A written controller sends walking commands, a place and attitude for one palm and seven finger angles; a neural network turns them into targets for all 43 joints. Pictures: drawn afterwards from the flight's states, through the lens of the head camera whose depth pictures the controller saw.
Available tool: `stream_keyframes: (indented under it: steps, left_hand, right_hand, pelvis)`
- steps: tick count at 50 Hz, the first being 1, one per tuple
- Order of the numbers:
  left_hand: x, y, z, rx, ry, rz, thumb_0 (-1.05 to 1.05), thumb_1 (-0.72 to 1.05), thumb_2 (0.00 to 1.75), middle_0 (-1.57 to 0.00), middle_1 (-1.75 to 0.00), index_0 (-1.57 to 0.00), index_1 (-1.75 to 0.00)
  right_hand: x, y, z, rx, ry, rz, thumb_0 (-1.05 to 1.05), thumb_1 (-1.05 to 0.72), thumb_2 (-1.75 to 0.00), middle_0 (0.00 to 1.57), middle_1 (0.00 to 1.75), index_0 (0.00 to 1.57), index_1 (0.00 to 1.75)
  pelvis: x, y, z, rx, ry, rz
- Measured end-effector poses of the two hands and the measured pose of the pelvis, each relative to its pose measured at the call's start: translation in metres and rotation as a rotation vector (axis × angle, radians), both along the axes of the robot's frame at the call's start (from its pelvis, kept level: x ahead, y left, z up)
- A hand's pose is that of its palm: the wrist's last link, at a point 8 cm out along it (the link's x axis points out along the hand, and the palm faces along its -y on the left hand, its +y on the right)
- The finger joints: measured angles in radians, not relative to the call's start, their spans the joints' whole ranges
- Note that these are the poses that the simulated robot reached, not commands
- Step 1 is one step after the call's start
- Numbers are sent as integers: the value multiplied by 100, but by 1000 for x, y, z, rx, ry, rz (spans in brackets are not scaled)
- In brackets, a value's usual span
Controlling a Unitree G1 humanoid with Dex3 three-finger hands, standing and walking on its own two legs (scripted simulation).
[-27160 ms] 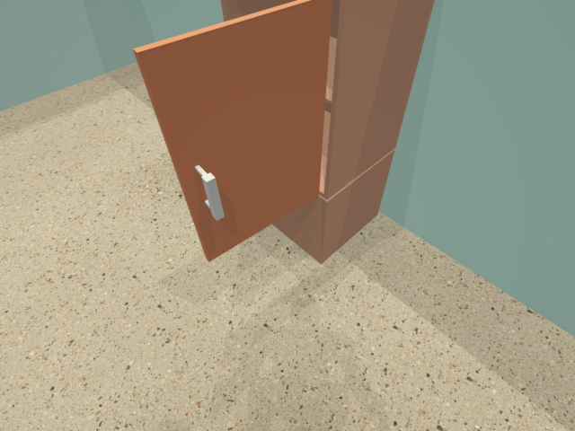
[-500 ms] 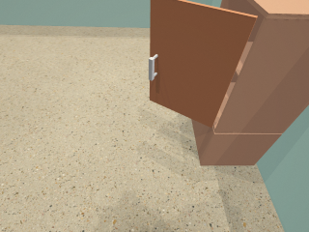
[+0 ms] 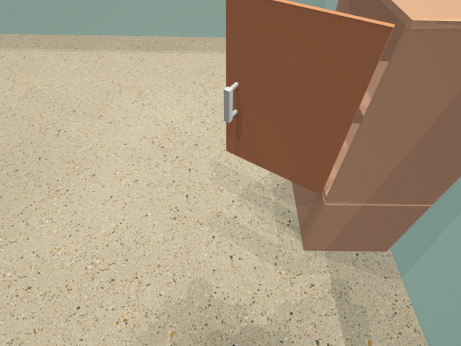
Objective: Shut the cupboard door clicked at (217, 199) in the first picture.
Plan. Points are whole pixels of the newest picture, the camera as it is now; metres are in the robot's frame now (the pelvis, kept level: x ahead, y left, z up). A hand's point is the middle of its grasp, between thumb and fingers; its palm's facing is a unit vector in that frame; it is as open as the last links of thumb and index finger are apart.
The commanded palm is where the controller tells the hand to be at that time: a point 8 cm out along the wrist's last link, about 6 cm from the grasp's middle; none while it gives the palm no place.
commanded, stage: look to check the result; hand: left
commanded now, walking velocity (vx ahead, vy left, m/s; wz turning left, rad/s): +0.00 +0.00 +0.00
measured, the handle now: (231, 102) +0.85 +0.05 -0.08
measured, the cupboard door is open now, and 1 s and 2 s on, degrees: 58 58 58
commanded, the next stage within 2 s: walk to a spot facing it in 0.06 s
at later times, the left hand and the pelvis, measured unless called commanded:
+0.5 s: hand out of the picture +0.02 +0.20 -0.19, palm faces +0.13 -0.96 -0.24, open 7.4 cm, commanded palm none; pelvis +0.01 +0.00 -0.02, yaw +7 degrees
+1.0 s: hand out of the picture +0.02 +0.22 -0.17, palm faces +0.38 -0.88 -0.29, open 7.4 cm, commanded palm none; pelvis +0.00 -0.02 -0.02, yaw +23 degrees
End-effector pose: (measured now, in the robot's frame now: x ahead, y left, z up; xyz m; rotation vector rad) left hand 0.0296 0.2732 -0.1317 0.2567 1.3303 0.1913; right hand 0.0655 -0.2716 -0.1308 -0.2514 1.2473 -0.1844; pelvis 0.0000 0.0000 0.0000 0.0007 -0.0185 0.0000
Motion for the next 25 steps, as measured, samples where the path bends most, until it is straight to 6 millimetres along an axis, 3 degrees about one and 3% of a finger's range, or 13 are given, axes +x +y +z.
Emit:
stream_keyframes:
  steps: [7, 15, 20, 25]
  left_hand:
    - [14, -7, 0, -6, -18, -4, 0, 90, 90, -20, -30, -20, -30]
    - [20, -17, -4, -10, -26, 15, 0, 90, 90, -20, -30, -20, -30]
    - [9, -25, -13, -28, -32, 71, 0, 90, 90, -20, -30, -20, -30]
    - [-19, -23, -29, -55, -14, 146, 0, 90, 90, -21, -30, -20, -30]
  right_hand:
    - [11, -5, 1, -4, -8, 4, 0, -91, -90, 20, 30, 20, 30]
    - [7, -7, -3, 0, 22, 2, 0, -91, -90, 20, 30, 20, 30]
    - [-2, 4, -16, 26, 78, 23, 0, -91, -90, 20, 30, 20, 30]
    - [-1, 24, -23, 33, 123, 57, 0, -91, -90, 20, 30, 20, 30]
  pelvis:
    - [8, -4, 0, 3, 0, 0]
    - [13, -9, -2, 7, 3, 21]
    - [10, -9, -10, -2, -3, 65]
    - [11, 1, -19, -10, -26, 127]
